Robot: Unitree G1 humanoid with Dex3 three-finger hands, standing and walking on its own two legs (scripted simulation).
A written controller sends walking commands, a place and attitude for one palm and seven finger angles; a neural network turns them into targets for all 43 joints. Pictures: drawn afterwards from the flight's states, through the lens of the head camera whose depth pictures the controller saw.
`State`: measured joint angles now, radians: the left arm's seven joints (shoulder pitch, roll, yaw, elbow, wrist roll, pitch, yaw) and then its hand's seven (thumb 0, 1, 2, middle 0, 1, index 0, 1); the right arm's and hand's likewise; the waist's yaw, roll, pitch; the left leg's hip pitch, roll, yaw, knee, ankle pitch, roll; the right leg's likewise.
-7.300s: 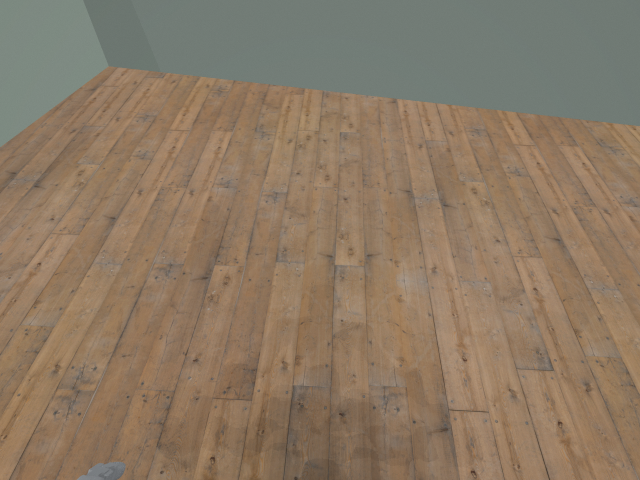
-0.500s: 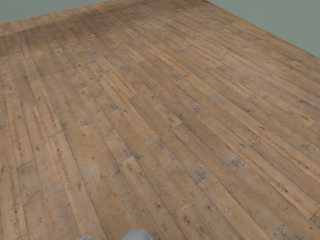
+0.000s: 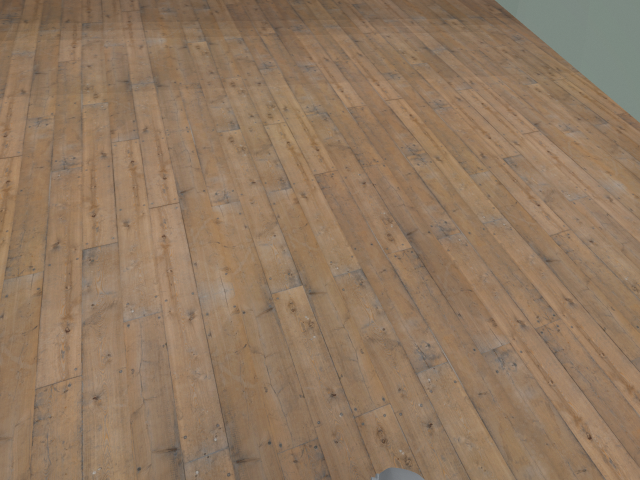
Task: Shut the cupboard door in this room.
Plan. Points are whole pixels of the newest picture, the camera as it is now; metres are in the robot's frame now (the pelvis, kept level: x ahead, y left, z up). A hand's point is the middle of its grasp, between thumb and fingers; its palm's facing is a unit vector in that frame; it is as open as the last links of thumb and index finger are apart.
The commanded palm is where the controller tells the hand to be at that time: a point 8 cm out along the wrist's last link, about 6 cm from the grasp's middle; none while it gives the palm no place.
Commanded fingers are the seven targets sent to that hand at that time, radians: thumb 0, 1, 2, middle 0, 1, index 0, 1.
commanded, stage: turn or walk to find it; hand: left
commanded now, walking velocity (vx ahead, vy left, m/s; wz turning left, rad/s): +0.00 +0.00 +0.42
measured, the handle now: out of the picture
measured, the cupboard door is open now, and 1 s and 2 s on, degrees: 87 87 87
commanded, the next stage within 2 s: none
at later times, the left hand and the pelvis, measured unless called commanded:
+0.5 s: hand out of the picture +0.01 +0.15 -0.15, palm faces +0.24 -0.93 -0.27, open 7.4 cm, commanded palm none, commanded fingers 0.00 0.90 0.90 -0.20 -0.30 -0.20 -0.30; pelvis -0.03 -0.06 +0.00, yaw +13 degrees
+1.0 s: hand out of the picture -0.10 +0.20 -0.17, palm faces +0.47 -0.85 -0.26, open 7.4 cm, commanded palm none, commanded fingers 0.00 0.90 0.90 -0.20 -0.30 -0.20 -0.30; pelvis -0.06 -0.02 +0.00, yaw +25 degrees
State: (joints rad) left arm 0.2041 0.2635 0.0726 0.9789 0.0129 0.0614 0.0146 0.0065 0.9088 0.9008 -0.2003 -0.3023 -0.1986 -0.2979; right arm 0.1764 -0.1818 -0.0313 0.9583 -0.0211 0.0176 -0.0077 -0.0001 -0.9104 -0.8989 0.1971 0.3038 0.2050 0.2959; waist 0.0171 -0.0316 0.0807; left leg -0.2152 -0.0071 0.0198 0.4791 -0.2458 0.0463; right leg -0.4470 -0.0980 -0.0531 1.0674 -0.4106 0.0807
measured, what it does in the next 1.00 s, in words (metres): steps on the spot, turning left: right foot, then left foot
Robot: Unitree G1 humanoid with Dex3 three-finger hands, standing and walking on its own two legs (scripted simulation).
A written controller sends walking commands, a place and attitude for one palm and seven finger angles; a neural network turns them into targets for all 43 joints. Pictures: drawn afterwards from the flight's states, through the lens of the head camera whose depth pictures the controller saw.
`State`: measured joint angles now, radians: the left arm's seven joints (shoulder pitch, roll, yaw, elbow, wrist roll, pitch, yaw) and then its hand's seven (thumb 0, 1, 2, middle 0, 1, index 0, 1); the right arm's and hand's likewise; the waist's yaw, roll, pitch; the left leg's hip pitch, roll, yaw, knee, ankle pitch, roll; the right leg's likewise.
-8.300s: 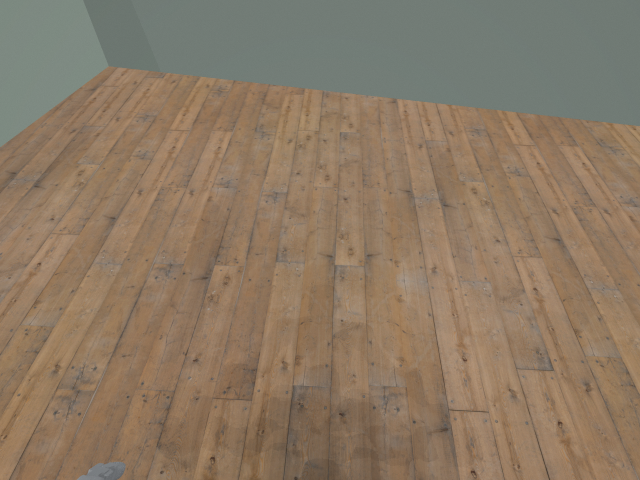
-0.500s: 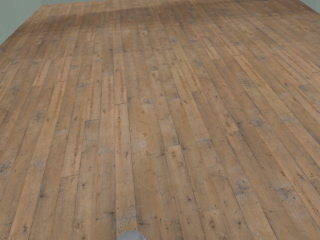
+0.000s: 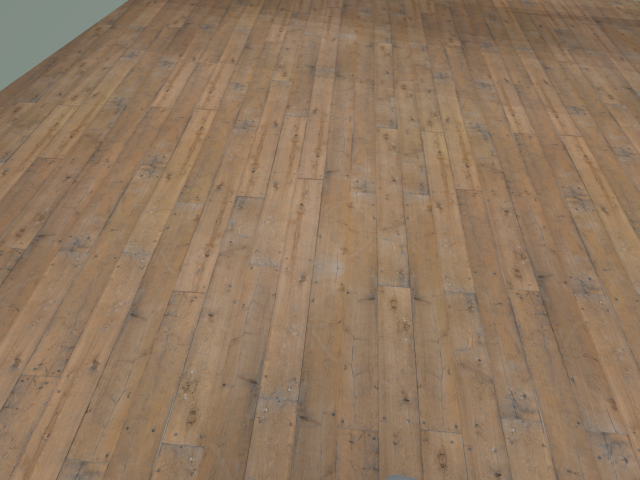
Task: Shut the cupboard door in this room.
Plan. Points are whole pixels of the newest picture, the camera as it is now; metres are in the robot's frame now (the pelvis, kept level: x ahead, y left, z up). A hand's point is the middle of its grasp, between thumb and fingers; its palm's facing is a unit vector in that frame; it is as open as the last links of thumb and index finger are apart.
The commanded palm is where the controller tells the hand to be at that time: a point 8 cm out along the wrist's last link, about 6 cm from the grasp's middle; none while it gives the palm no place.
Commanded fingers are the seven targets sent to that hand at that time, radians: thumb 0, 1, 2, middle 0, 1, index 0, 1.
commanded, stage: turn or walk to find it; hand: left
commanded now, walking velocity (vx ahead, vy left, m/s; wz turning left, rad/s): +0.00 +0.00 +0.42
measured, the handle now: out of the picture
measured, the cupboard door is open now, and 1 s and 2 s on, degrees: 87 87 87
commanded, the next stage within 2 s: none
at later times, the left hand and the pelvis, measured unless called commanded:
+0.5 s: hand out of the picture -0.02 +0.18 -0.17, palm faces +0.27 -0.93 -0.25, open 7.4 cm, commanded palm none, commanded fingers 0.00 0.90 0.90 -0.20 -0.30 -0.20 -0.30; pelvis -0.02 -0.02 +0.00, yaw +15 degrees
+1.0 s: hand out of the picture -0.03 +0.19 -0.15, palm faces +0.43 -0.86 -0.29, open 7.4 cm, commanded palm none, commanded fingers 0.00 0.90 0.90 -0.20 -0.30 -0.20 -0.30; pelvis -0.04 -0.03 -0.01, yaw +25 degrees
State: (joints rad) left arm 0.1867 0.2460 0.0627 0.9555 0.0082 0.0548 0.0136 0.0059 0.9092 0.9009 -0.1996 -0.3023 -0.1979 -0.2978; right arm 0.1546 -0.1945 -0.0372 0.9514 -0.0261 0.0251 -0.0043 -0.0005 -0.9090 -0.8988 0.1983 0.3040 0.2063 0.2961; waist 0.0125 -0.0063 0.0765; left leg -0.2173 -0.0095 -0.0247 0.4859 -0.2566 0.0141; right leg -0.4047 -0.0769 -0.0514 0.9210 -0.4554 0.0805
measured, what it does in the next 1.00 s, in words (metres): steps on the spot, turning left: right foot, then left foot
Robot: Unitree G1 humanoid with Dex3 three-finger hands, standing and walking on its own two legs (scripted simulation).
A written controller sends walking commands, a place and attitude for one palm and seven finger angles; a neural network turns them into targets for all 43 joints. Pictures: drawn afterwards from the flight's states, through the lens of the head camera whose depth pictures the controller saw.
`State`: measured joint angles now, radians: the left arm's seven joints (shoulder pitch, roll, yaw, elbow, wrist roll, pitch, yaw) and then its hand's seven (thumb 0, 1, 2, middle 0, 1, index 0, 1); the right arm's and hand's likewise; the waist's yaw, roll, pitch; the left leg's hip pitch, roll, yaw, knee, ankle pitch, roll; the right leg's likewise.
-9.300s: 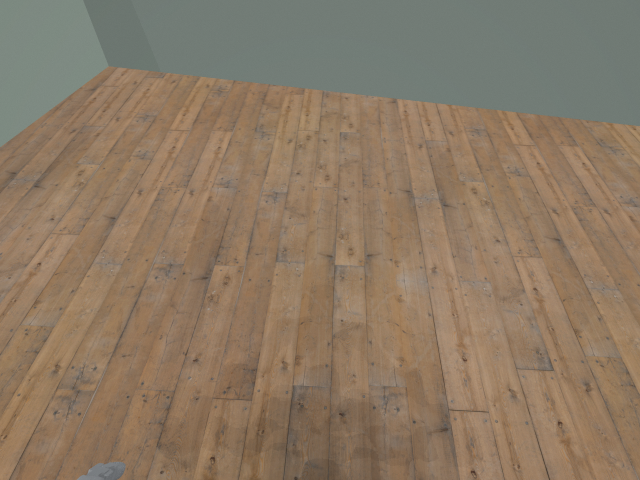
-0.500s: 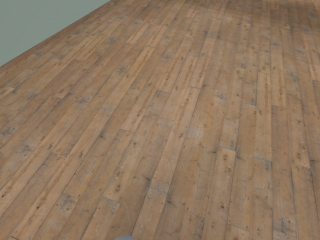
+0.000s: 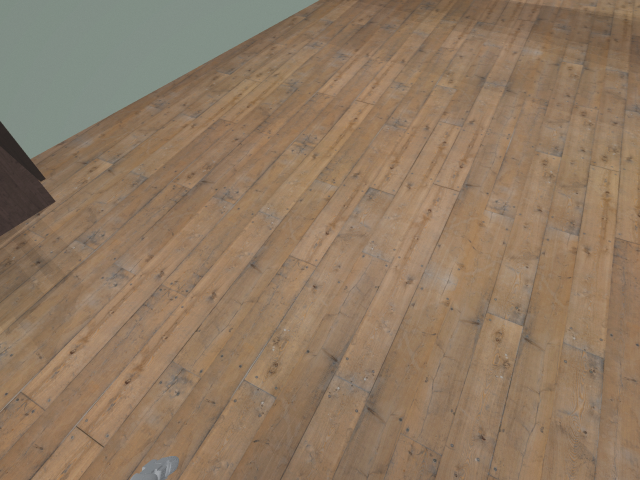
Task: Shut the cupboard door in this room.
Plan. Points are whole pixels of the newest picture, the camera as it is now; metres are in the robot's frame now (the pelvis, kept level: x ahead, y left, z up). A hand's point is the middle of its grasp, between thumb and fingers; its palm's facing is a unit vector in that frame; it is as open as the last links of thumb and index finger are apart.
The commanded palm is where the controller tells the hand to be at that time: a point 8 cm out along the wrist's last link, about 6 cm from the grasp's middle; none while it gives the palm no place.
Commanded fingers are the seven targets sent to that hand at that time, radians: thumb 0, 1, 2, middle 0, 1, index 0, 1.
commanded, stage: turn or walk to find it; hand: left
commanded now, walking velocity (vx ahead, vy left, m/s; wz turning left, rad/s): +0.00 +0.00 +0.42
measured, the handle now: out of the picture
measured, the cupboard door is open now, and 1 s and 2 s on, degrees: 87 87 87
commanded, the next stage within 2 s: stand and wait in 1.12 s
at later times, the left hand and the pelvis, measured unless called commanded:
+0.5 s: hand out of the picture -0.05 +0.25 -0.18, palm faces +0.27 -0.93 -0.25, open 7.4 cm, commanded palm none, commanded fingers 0.00 0.90 0.90 -0.20 -0.30 -0.20 -0.30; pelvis -0.02 +0.03 +0.00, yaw +12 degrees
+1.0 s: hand out of the picture -0.04 +0.19 -0.13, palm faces +0.43 -0.86 -0.27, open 7.4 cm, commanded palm none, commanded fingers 0.00 0.90 0.90 -0.20 -0.30 -0.20 -0.30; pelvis -0.04 -0.02 +0.01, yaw +26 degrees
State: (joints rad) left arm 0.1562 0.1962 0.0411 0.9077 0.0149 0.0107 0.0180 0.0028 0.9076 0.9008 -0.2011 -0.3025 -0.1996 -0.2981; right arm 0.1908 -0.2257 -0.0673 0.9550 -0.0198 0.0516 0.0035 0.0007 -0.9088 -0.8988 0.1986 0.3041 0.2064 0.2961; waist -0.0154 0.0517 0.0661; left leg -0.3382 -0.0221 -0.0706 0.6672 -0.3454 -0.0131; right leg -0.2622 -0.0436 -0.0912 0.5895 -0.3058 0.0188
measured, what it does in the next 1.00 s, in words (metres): steps on the spot, turning left: left foot, then right foot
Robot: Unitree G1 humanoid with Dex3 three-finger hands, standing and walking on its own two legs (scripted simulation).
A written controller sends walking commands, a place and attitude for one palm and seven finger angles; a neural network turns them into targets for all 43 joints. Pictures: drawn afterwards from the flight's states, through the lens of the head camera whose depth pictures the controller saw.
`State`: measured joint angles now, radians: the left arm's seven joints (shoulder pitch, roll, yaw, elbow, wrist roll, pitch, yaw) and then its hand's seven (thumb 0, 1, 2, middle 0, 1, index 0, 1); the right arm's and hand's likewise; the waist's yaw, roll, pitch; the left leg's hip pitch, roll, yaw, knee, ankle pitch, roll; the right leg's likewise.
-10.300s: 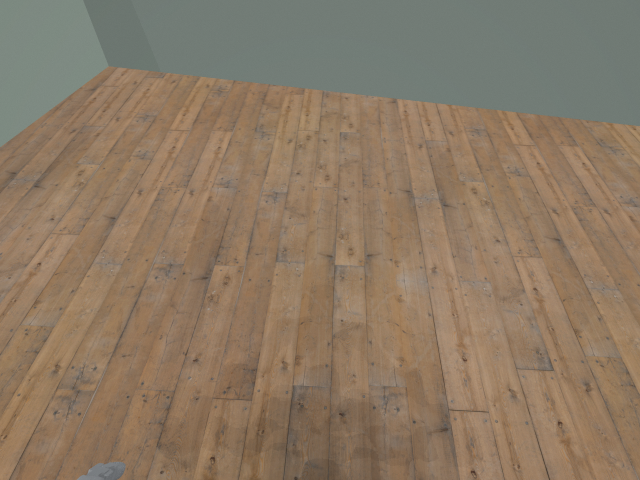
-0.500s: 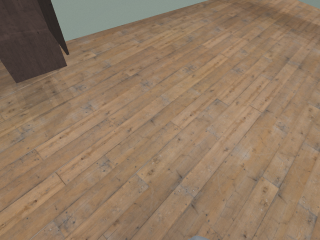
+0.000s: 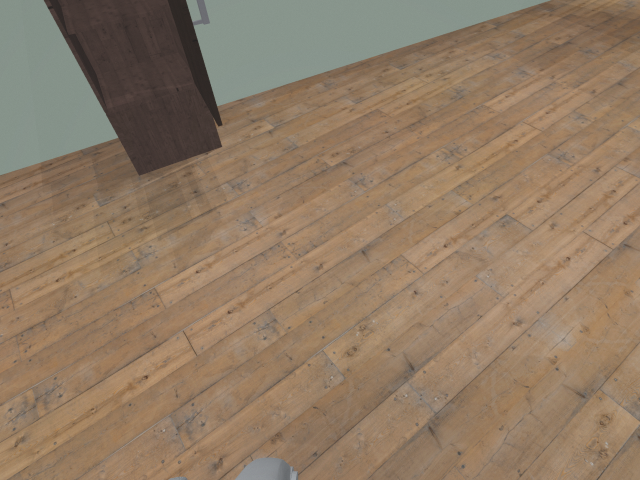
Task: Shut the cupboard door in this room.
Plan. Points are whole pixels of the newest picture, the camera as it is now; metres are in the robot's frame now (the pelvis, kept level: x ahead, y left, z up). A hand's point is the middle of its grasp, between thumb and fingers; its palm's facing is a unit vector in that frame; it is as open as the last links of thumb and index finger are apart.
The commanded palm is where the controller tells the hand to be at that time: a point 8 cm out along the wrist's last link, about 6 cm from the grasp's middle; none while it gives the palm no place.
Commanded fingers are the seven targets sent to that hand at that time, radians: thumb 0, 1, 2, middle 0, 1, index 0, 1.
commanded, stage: turn or walk to find it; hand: left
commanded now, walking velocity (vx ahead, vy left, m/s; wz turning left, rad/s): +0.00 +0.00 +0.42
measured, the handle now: (194, 3) +1.47 +0.46 +0.04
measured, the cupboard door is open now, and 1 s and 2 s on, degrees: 87 87 87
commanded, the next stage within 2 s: stand and wait in 0.12 s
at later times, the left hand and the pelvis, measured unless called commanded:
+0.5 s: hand out of the picture -0.03 +0.26 -0.18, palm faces +0.19 -0.96 -0.22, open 7.4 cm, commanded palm none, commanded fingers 0.00 0.90 0.90 -0.20 -0.30 -0.20 -0.30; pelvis -0.01 +0.06 +0.00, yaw +7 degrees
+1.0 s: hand out of the picture -0.05 +0.24 -0.17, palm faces +0.34 -0.91 -0.24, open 7.4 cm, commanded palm none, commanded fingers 0.00 0.90 0.90 -0.20 -0.30 -0.20 -0.30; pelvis -0.04 +0.04 +0.00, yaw +19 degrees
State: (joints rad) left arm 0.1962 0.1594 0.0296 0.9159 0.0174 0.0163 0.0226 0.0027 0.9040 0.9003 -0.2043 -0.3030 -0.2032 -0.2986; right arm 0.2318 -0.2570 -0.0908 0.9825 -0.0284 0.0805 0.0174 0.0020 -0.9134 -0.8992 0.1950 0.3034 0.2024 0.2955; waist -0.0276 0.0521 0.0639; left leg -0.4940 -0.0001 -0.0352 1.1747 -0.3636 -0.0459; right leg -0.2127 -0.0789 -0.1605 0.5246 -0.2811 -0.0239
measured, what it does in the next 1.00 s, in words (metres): steps on the spot, turning left: left foot, then right foot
